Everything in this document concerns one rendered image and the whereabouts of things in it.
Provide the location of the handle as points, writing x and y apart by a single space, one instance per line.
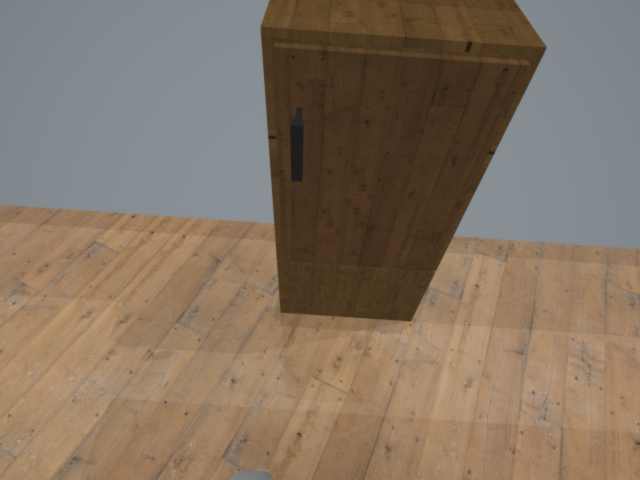
297 146

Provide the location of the cupboard door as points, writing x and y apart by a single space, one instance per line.
393 142

